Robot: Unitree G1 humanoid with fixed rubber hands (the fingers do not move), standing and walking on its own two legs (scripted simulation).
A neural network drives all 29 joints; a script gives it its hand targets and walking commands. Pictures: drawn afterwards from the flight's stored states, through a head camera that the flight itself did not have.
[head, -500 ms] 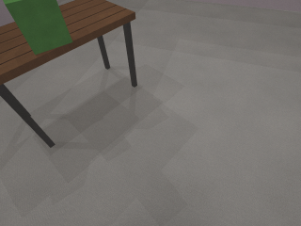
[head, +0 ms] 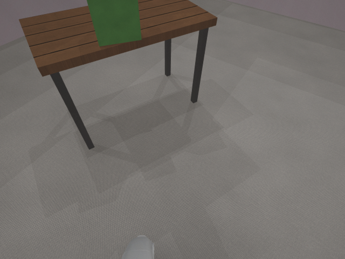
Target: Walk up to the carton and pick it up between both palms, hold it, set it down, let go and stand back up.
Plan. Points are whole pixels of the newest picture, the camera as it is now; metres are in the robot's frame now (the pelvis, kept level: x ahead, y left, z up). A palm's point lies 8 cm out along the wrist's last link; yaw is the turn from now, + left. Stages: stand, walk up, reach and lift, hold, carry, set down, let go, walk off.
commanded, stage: walk up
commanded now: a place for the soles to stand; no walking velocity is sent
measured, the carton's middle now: (112, 7) +1.12 +0.38 +0.06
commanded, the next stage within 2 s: none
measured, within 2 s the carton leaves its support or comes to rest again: neither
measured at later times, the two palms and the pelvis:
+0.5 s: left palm (87, 214) +0.23 +0.27 -0.13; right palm (269, 226) +0.24 -0.25 -0.17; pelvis +0.20 +0.00 -0.04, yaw +14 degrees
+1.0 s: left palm (107, 235) +0.19 +0.21 -0.17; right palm (207, 114) +0.62 -0.07 -0.11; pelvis +0.38 +0.05 -0.03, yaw +31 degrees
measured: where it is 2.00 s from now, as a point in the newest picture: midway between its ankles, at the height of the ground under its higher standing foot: (165, 172)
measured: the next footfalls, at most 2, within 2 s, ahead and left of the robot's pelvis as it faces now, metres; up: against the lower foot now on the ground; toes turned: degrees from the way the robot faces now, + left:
left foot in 0.08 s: +0.16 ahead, +0.18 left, +0.00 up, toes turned +10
right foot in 0.46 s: +0.35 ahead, -0.09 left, +0.00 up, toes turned +8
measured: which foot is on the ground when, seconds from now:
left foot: up 0.00-0.06, down 0.08-0.46, up 0.48-0.92, down 0.94-1.00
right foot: down 0.00-0.08, up 0.10-0.44, down 0.46-0.96, up 0.98-1.00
